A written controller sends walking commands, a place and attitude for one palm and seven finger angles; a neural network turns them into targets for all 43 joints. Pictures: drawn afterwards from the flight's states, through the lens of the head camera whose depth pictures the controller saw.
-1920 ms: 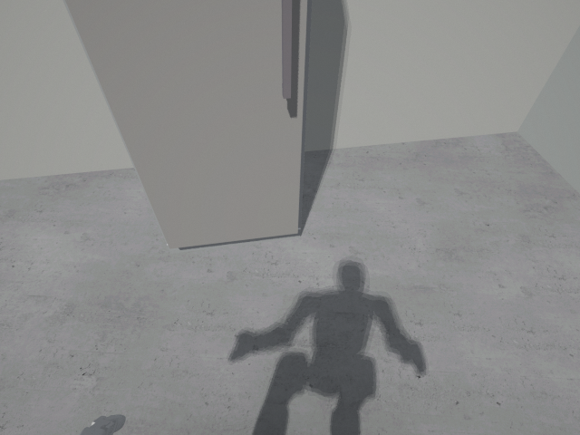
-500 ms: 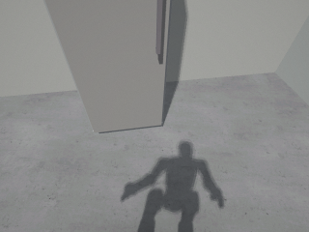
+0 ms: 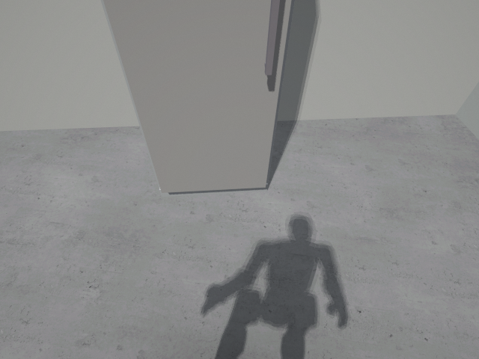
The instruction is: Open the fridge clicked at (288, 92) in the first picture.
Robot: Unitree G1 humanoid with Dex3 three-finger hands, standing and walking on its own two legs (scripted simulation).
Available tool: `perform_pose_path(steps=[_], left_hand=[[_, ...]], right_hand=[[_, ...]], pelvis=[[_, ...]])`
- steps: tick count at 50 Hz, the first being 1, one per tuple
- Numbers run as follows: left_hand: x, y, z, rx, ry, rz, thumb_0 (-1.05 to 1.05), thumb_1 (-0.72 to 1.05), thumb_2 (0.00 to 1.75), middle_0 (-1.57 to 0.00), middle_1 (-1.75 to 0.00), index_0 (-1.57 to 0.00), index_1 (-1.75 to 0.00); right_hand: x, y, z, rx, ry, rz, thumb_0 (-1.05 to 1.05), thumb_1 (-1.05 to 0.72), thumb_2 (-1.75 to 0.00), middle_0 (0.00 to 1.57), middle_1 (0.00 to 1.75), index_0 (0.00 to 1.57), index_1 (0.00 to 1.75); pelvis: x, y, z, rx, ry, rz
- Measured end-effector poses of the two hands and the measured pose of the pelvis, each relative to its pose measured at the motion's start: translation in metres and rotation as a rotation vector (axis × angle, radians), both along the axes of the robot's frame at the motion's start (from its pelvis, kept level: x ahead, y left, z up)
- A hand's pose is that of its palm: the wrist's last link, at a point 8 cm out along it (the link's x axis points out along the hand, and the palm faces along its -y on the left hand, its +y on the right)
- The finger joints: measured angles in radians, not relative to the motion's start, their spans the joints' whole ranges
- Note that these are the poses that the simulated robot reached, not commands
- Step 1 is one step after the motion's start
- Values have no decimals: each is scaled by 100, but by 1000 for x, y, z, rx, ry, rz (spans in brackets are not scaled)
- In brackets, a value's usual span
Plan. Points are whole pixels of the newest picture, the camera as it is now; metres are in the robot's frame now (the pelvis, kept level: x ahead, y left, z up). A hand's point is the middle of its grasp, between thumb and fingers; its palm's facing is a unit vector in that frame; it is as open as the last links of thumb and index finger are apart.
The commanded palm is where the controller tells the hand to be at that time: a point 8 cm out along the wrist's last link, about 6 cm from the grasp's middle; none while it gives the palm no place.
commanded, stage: turn to face it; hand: right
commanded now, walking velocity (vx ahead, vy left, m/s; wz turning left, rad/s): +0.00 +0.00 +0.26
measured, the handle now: (273, 7) +0.97 -0.04 +0.17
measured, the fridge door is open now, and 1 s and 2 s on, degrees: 0 0 0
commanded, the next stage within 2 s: take the last steps up to it in 0.16 s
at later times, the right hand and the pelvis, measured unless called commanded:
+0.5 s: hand out of the picture +0.07 -0.19 -0.17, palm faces -0.08 +0.97 -0.23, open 7.4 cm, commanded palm none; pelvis +0.01 +0.00 -0.01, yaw +6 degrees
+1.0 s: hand out of the picture +0.14 -0.22 -0.19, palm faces -0.08 +0.99 -0.11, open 7.4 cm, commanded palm none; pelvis +0.16 -0.05 +0.00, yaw +9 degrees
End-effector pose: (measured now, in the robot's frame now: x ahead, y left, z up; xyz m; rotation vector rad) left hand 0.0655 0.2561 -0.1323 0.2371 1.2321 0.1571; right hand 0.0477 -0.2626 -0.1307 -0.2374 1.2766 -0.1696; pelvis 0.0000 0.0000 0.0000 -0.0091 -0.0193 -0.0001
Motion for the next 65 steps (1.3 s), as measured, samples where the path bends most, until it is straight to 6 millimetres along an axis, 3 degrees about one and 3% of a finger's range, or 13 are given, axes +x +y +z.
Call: perform_pose_path(steps=[8,15,20,25,28,31,37,42,46,49,54,60,65], left_hand=[[-48,-15,-15,-46,72,87,0,91,90,-20,-30,-20,-30],[-82,-23,-16,-36,115,147,0,91,90,-20,-30,-20,-30],[-96,-24,-15,-48,122,183,0,91,90,-20,-30,-20,-30],[-97,-16,-24,-67,136,204,0,90,90,-20,-30,-20,-30],[-85,-12,-24,-72,155,191,0,91,90,-20,-30,-20,-30],[-57,-11,-15,-71,123,182,0,91,90,-20,-30,-20,-30],[17,-22,2,-62,18,156,0,91,90,-20,-30,-20,-30],[84,-44,3,-38,-48,108,0,91,90,-20,-30,-20,-30],[110,-64,1,-23,-86,130,0,91,90,-20,-30,-20,-30],[109,-67,10,0,-79,202,-1,94,90,-20,-30,-21,-30],[92,-78,14,-9,39,243,-2,95,90,-20,-30,-20,-30],[68,-100,10,-77,201,316,-1,92,90,-20,-30,-20,-30],[58,-114,6,-143,315,389,0,91,90,-20,-30,-20,-30]], right_hand=[[0,25,-11,56,2,35,1,-90,-90,20,30,21,30],[5,23,-17,70,-1,56,1,-90,-90,20,30,21,30],[12,19,-10,60,1,73,1,-90,-90,20,30,20,30],[21,26,-9,43,-24,82,1,-90,-90,20,30,20,30],[12,32,-11,47,-13,47,1,-91,-90,20,30,20,30],[-4,37,-9,63,55,23,0,-91,-90,20,30,20,30],[-25,41,-12,121,208,-11,1,-90,-90,20,30,20,30],[-16,27,-27,160,289,-54,1,-90,-90,20,30,21,30],[21,8,-37,162,311,-24,1,-90,-90,20,30,20,30],[74,-4,-32,151,248,23,1,-91,-90,20,30,20,30],[172,-12,-19,135,80,71,1,-91,-90,19,30,20,30],[271,1,-8,128,-41,128,1,-91,-90,19,30,20,30],[342,32,-6,128,-76,200,1,-91,-90,19,30,20,30]], pelvis=[[-9,-1,-7,0,13,28],[-14,-9,-10,0,26,48],[-6,-9,-7,6,21,86],[11,4,-11,12,17,112],[21,7,-10,30,10,107],[35,6,-3,30,13,113],[69,-6,3,30,22,120],[108,-26,-8,49,20,115],[134,-41,-13,39,7,144],[153,-47,-4,33,7,154],[185,-50,8,28,16,155],[225,-42,10,17,13,156],[261,-25,6,7,11,167]])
